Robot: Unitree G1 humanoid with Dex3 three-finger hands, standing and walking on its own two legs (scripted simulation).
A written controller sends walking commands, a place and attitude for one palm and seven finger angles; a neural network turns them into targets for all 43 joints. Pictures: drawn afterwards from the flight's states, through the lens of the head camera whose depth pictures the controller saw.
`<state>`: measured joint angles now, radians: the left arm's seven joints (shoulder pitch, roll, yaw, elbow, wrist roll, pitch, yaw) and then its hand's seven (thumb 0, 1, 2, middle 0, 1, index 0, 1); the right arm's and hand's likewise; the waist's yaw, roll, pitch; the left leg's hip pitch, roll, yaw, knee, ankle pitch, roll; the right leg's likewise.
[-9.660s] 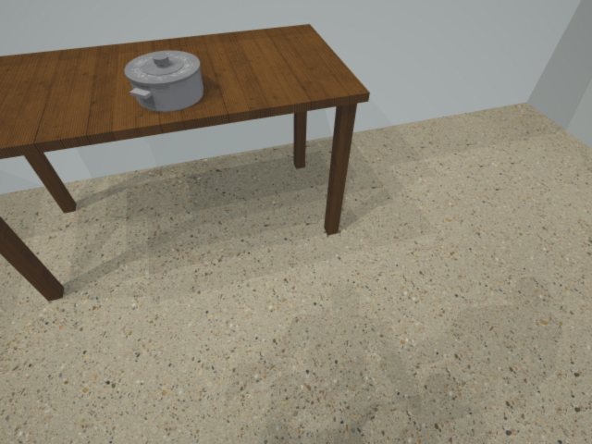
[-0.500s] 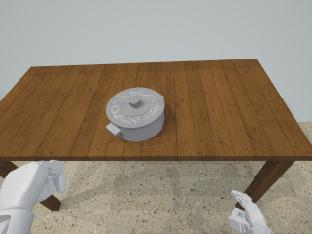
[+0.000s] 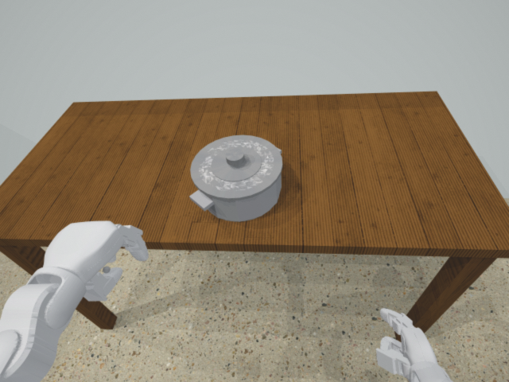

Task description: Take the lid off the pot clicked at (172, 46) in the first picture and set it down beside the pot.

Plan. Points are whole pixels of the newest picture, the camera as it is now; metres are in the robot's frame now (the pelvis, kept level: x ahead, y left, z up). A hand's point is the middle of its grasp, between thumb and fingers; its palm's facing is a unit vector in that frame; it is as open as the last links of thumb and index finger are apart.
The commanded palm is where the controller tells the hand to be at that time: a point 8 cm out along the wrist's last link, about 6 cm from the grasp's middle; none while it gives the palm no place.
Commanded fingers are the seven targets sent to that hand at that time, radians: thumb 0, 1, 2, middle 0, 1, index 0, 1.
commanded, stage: reach forward and open the fingers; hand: left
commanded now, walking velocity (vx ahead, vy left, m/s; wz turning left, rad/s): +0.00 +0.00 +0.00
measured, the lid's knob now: (235, 157) +0.55 +0.12 +0.03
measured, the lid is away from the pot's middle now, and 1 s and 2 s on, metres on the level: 0.00 0.00 0.00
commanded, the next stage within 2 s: move the open hand above the knob in 0.42 s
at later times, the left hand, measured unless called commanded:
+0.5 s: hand (119, 236) +0.29 +0.25 +0.10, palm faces -0.16 -0.08 -0.98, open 10.1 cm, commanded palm +0.27 +0.25 +0.16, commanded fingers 0.00 -0.29 1.40 -0.82 -0.08 -0.82 -0.08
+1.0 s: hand (155, 203) +0.35 +0.21 +0.10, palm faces -0.22 -0.08 -0.97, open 10.2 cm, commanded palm +0.34 +0.21 +0.16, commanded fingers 0.00 -0.29 1.40 -0.82 -0.08 -0.82 -0.08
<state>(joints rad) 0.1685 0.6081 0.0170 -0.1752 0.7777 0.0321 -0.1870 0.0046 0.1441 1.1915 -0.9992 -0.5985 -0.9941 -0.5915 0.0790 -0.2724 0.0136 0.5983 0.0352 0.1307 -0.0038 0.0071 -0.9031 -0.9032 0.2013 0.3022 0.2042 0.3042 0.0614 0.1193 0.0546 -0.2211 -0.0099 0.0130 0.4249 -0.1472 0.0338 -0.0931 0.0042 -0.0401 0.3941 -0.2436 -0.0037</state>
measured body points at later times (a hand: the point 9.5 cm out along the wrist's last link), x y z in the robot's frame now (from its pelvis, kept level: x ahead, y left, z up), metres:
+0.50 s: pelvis -0.01 +0.01 +0.00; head +0.00 -0.03 +0.45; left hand +0.29 +0.25 +0.15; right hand +0.20 -0.21 -0.10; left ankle +0.06 +0.10 -0.74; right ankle -0.02 -0.12 -0.74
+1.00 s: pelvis +0.01 +0.00 +0.00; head +0.03 -0.04 +0.45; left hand +0.36 +0.22 +0.15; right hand +0.20 -0.24 -0.11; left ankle +0.06 +0.10 -0.74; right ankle -0.02 -0.12 -0.74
